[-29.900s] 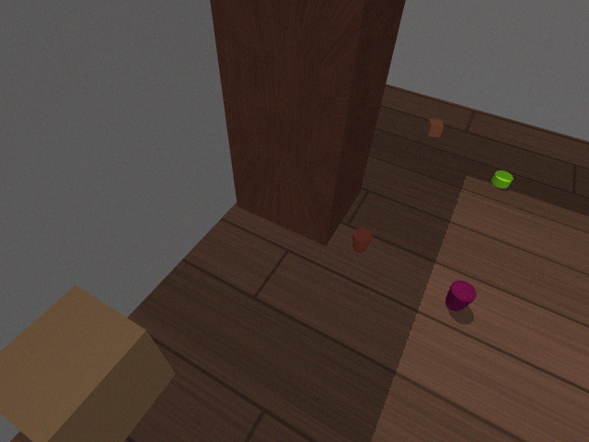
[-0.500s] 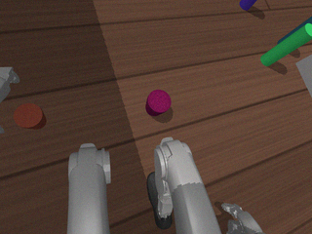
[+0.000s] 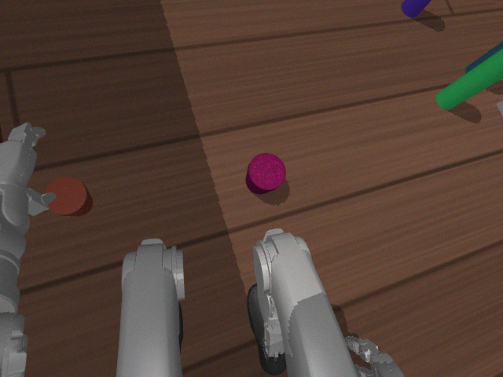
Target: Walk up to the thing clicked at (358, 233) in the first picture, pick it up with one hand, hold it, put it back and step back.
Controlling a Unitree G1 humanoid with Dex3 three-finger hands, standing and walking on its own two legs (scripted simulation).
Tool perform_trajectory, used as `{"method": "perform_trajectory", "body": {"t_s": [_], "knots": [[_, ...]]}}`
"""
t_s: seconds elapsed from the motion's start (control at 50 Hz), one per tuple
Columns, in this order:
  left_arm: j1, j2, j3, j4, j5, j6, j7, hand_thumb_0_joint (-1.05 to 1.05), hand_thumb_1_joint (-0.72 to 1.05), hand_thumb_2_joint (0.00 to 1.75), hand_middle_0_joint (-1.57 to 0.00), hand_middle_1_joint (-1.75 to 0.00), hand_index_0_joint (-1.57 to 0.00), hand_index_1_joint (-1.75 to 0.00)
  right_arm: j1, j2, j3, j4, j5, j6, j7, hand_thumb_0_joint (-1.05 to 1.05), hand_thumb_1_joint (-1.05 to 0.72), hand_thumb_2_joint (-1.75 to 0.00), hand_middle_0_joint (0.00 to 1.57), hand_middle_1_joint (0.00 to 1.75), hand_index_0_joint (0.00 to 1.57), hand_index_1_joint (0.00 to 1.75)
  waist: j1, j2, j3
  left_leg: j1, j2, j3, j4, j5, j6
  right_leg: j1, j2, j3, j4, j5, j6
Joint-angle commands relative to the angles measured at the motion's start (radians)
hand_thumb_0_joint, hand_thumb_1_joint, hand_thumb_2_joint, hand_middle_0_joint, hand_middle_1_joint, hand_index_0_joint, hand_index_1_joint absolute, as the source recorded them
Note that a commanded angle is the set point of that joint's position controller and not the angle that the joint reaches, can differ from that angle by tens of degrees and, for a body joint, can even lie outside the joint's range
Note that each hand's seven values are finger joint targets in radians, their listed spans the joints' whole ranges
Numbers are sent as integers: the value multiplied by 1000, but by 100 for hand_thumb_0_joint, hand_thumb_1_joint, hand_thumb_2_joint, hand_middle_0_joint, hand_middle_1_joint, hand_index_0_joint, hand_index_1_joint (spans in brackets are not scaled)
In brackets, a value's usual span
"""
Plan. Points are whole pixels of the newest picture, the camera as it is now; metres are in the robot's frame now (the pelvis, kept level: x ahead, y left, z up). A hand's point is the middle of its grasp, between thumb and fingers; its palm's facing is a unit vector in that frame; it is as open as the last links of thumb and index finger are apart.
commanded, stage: home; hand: left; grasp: from above
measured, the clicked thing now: (73, 200) +0.43 +0.33 -0.34
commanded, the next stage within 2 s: none
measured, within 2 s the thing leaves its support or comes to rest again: neither
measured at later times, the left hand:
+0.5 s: hand out of the picture +0.26 +0.25 +0.08, palm faces +0.03 -0.92 -0.38, open 7.5 cm
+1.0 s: hand out of the picture +0.22 +0.20 +0.27, palm faces +0.18 -0.96 -0.21, open 7.4 cm
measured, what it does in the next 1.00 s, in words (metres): rises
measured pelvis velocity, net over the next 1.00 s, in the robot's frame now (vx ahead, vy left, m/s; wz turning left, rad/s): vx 0.07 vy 0.00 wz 0.13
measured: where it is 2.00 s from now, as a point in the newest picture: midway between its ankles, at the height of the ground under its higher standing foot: (220, 352)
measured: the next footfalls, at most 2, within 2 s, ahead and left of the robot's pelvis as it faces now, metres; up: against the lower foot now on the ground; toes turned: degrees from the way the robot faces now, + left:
none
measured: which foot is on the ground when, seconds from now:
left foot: down 0.00-1.00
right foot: down 0.00-1.00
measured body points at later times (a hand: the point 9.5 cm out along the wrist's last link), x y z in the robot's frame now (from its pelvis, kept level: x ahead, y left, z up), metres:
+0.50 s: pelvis +0.02 +0.00 +0.19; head +0.15 +0.05 +0.61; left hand +0.26 +0.30 +0.11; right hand +0.25 -0.21 +0.10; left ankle +0.07 +0.12 -0.36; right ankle +0.09 -0.12 -0.36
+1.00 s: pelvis +0.07 +0.00 +0.32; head +0.10 +0.02 +0.77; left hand +0.20 +0.25 +0.29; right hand +0.25 -0.22 +0.25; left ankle +0.07 +0.12 -0.36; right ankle +0.09 -0.12 -0.36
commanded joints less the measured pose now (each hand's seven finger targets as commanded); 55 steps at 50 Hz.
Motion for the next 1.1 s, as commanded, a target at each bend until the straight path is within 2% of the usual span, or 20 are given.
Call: {"method": "perform_trajectory", "body": {"t_s": [0.0, 0.02, 0.06, 0.12, 0.14, 0.16, 0.18, 0.22, 0.24, 0.3, 0.36, 0.4, 0.44, 0.54, 0.62, 0.66, 0.7, 0.76, 0.92, 1.08], "knots": [[-15, 198, 56, -369, -212, 52, -83, 0, 70, 97, -22, -42, -22, -43, 131, -245, -90, -101, 43, -6, -50, 0, -90, -90, 20, 30, 20, 30, 57, 154, -704, 623, 16, 41, -369, 239, 38, 489, 5, -3, -345, 286, -67], [16, 158, 33, -413, -245, 60, -107, 0, 74, 97, -22, -41, -22, -42, 120, -242, -90, -113, 48, -5, -58, 0, -90, -90, 20, 30, 20, 30, 49, 147, -674, 644, 20, 36, -394, 231, 37, 487, 1, -1, -371, 272, -71], [77, 124, 30, -482, -313, 73, -133, 0, 84, 94, -21, -35, -21, -36, 97, -227, -88, -138, 57, -7, -70, 0, -90, -90, 20, 30, 20, 30, 58, 148, -637, 672, 27, 36, -440, 218, 35, 525, 0, 10, -409, 259, -71], [160, 91, 46, -556, -398, 87, -143, 0, 85, 88, -20, -30, -20, -30, 58, -220, -86, -168, 71, -12, -86, 0, -90, -90, 20, 30, 20, 30, 71, 138, -596, 735, 32, 23, -525, 180, 31, 563, -4, 12, -462, 225, -73], [176, 56, 22, -585, -421, 92, -147, 0, 81, 86, -19, -30, -19, -30, 49, -218, -87, -181, 74, -16, -91, 0, -90, -90, 20, 30, 20, 30, 63, 147, -583, 766, 35, 18, -551, 175, 28, 569, -6, 13, -479, 218, -74], [202, 32, 16, -612, -449, 98, -149, 0, 78, 84, -19, -29, -19, -29, 39, -217, -88, -187, 78, -21, -96, 0, -90, -90, 20, 30, 20, 30, 65, 155, -567, 791, 36, 11, -584, 164, 24, 577, -9, 13, -496, 207, -75], [222, 41, 37, -640, -475, 108, -147, 0, 80, 85, -19, -29, -19, -29, 29, -219, -91, -204, 82, -26, -103, 0, -90, -90, 20, 30, 20, 30, 75, 150, -577, 828, 40, 6, -616, 138, 24, 593, -9, 12, -519, 188, -74], [295, -17, 12, -687, -529, 128, -146, 0, 83, 86, -19, -29, -19, -29, 7, -211, -89, -217, 86, -38, -115, 0, -90, -90, 20, 30, 20, 30, 69, 166, -538, 870, 39, 10, -664, 131, 19, 629, -12, 19, -565, 181, -74], [324, -17, 30, -716, -555, 139, -142, 0, 81, 85, -19, -29, -19, -29, -1, -211, -89, -227, 87, -43, -122, 0, -90, -90, 20, 30, 20, 30, 72, 155, -555, 901, 38, 6, -686, 136, 20, 662, -14, 21, -584, 185, -73], [401, -40, 32, -803, -632, 187, -131, 0, 90, 90, -20, -30, -20, -30, -16, -199, -85, -262, 94, -54, -141, 0, -90, -90, 20, 30, 20, 30, 75, 132, -557, 965, 33, 23, -748, 135, 26, 763, -14, 33, -677, 182, -69], [445, -88, 10, -862, -694, 232, -123, 0, 90, 90, -20, -30, -20, -30, -31, -188, -76, -265, 97, -68, -163, 0, -90, -90, 20, 30, 20, 30, 57, 155, -517, 1044, 36, 18, -823, 141, 21, 820, -18, 44, -742, 189, -68], [513, -97, 31, -882, -728, 263, -112, 0, 90, 90, -20, -30, -20, -30, -35, -182, -67, -283, 102, -77, -179, 0, -90, -90, 20, 30, 20, 30, 74, 155, -480, 1097, 37, -10, -889, 101, 16, 847, -18, 43, -780, 160, -67], [560, -139, 14, -915, -755, 290, -105, 0, 90, 90, -20, -30, -20, -30, -32, -176, -60, -287, 103, -84, -193, 0, -90, -90, 20, 30, 20, 30, 69, 155, -455, 1164, 39, -33, -951, 105, 10, 885, -20, 41, -823, 171, -66], [696, -218, 3, -977, -840, 364, -90, 0, 90, 90, -20, -30, -20, -30, 0, -143, -30, -303, 108, -113, -236, 0, -90, -90, 20, 30, 20, 30, 62, 102, -392, 1253, 31, 8, -1044, 191, 17, 1087, -20, 48, -986, 239, -63], [803, -239, 11, -1026, -876, 403, -90, 0, 90, 90, -20, -30, -20, -30, 30, -127, -19, -308, 105, -137, -273, 0, -90, -90, 20, 30, 20, 30, 75, 90, -340, 1339, 32, 27, -1116, 310, 15, 1221, -21, 47, -1086, 328, -60], [844, -279, -19, -1043, -888, 417, -94, 0, 90, 90, -20, -30, -20, -30, 47, -119, -13, -306, 100, -150, -285, 0, -90, -90, 20, 30, 20, 30, 66, 90, -298, 1384, 34, 26, -1165, 340, 12, 1266, -21, 43, -1131, 354, -58], [909, -284, -5, -1065, -896, 430, -96, 0, 90, 90, -20, -30, -20, -30, 64, -118, -14, -316, 96, -160, -296, 0, -90, -90, 20, 30, 20, 30, 78, 87, -281, 1438, 35, 28, -1211, 366, 10, 1318, -20, 38, -1170, 377, -58], [981, -302, -25, -1126, -891, 445, -98, 0, 90, 90, -20, -30, -20, -30, 87, -111, -17, -335, 91, -174, -309, 0, -90, -90, 20, 30, 20, 30, 89, 87, -240, 1505, 33, 37, -1273, 415, 6, 1386, -20, 33, -1228, 413, -57], [1121, -342, -62, -1243, -888, 475, -116, 0, 90, 90, -20, -30, -20, -30, 83, -102, -24, -369, 81, -213, -327, 0, -90, -90, 20, 30, 20, 30, 97, 33, -132, 1575, 32, 43, -1367, 410, 13, 1480, -14, 27, -1339, 408, -50], [1100, -332, -59, -1232, -877, 488, -145, 0, 90, 90, -20, -30, -20, -30, 70, -119, -35, -365, 72, -248, -330, 0, -90, -90, 20, 30, 20, 30, 92, -6, -59, 1579, 25, 60, -1379, 382, 21, 1478, -25, 35, -1378, 379, -39]]}}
